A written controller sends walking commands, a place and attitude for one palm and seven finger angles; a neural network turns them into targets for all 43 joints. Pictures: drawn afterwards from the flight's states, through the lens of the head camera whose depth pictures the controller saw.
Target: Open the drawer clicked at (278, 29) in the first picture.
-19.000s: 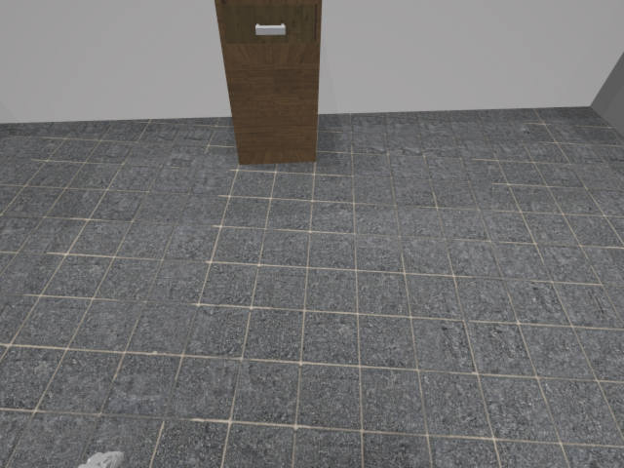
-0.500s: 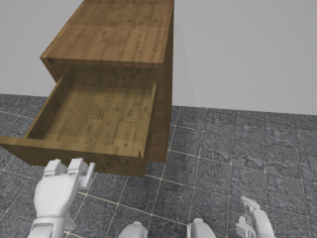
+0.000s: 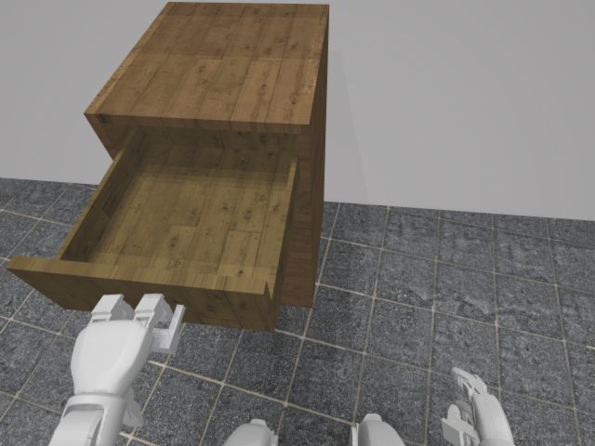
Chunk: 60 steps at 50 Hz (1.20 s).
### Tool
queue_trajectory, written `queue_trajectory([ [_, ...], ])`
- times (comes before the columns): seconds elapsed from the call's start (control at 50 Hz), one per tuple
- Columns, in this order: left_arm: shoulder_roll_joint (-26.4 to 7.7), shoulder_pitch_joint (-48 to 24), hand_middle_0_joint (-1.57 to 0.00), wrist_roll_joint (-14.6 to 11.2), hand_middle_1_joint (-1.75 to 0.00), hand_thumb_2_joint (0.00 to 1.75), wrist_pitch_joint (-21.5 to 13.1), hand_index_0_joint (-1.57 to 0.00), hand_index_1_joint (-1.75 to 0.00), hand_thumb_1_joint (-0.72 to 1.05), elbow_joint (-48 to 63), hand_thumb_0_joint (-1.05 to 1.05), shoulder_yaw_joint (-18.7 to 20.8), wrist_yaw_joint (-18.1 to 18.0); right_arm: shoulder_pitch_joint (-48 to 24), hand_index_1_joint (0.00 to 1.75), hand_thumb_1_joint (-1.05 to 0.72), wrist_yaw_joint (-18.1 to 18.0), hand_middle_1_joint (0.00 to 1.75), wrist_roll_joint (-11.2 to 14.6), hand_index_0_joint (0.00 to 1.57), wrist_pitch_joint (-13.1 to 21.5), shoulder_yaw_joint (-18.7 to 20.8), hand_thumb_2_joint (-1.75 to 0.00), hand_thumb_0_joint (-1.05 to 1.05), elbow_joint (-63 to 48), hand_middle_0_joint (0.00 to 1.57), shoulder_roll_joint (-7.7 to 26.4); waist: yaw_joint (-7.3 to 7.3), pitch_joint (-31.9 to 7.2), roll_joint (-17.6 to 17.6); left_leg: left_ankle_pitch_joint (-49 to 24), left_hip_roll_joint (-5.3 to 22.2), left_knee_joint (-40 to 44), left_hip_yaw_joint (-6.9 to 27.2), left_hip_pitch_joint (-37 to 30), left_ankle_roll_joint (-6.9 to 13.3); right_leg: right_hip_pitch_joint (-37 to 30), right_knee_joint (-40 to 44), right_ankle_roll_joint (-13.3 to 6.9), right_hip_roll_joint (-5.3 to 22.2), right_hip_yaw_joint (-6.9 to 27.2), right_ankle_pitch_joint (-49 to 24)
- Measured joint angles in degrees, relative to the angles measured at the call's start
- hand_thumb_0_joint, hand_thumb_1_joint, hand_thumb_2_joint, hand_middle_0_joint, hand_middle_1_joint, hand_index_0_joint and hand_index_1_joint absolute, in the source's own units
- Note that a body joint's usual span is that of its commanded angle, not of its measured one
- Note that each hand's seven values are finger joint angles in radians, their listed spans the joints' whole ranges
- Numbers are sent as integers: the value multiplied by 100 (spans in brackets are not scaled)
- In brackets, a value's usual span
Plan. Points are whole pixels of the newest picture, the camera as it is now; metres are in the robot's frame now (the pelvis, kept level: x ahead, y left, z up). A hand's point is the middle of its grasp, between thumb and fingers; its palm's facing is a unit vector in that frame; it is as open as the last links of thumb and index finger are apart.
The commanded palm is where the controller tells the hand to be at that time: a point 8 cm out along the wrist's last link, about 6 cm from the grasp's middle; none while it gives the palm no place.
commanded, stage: lift the hand off the handle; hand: left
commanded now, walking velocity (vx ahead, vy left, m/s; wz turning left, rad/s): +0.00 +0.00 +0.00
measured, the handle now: (141, 322) +0.27 +0.25 -0.02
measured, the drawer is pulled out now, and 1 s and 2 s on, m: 0.30 0.30 0.30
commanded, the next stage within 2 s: draw the hand back to the body in 1.90 s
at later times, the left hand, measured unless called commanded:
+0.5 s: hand (124, 347) +0.23 +0.25 +0.02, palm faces +0.00 -0.06 -1.00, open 13.1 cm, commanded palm +0.22 +0.24 +0.08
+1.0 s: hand (107, 326) +0.24 +0.25 +0.07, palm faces +0.05 -0.06 -1.00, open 13.5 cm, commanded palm +0.22 +0.24 +0.12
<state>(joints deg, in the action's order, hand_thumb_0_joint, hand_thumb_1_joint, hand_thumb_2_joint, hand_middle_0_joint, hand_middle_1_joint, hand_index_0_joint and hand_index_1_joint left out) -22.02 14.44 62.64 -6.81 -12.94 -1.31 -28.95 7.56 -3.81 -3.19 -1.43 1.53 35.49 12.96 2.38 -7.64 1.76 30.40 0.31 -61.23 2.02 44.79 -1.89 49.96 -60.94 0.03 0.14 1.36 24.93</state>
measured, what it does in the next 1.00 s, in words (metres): stands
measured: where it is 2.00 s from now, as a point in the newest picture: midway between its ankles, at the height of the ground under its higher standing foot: outside the picture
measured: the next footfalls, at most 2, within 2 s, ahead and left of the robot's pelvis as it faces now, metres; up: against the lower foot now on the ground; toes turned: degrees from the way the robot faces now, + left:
none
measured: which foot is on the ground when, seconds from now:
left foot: down 0.00-1.00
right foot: down 0.00-1.00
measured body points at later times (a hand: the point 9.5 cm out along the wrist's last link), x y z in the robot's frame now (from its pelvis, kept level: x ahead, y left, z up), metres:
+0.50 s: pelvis +0.01 +0.01 +0.02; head +0.06 -0.02 +0.47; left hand +0.22 +0.25 +0.07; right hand +0.21 -0.22 -0.09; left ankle +0.00 +0.14 -0.66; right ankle +0.05 -0.12 -0.66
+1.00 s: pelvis +0.02 +0.00 +0.04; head +0.05 -0.03 +0.49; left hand +0.23 +0.25 +0.12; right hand +0.23 -0.22 -0.06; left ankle +0.00 +0.14 -0.66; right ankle +0.05 -0.12 -0.66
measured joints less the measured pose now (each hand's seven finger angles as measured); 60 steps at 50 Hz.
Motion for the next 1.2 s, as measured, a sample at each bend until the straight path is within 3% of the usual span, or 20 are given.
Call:
queue_trajectory([
  [0.16,-71,152,-34,-17,-120,30,-66,-45,-123,-49,211,0,26,-16,13,30,-91,35,30,8,20,-16,38,-90,1,-12,21,22,-20,37,-3,-18,9,137,-21,-180,25,-188,161,22,-7,18,-34],
  [0.3,-6,303,-33,-57,-120,30,127,-47,-123,-49,476,0,-59,16,35,30,-91,100,30,24,20,-65,36,-90,1,-68,21,14,8,63,42,-53,-3,324,-47,-431,54,-438,344,50,9,42,-64],
  [0.76,-12,607,-32,-185,-120,30,357,-43,-124,-49,1222,0,-116,605,-18,30,-91,201,30,52,20,-188,-54,-90,1,-203,21,-38,191,219,83,-289,21,1142,-85,-1403,45,-1361,1051,31,1,64,-238],
  [0.92,-121,749,-32,-275,-120,30,203,-42,-124,-49,1492,0,57,698,-6,30,-91,204,30,57,20,-190,-23,-90,1,-172,21,-26,210,260,93,-354,49,1354,-91,-1636,28,-1581,1242,13,-22,65,-294],
  [1.02,-109,625,-32,-332,-120,30,283,-37,-123,-49,1594,0,96,721,3,30,-91,214,30,81,20,-215,-15,-90,1,-128,20,1,230,286,118,-407,41,1486,-95,-1766,30,-1704,1351,17,-12,68,-332],
  [1.2,-125,722,-32,-471,-120,30,430,-33,-121,-49,1857,0,100,1114,26,30,-91,245,30,113,20,-247,-74,-90,1,-134,20,-14,219,312,140,-546,55,1877,-166,-2143,36,-2029,1672,22,-26,132,-453],
])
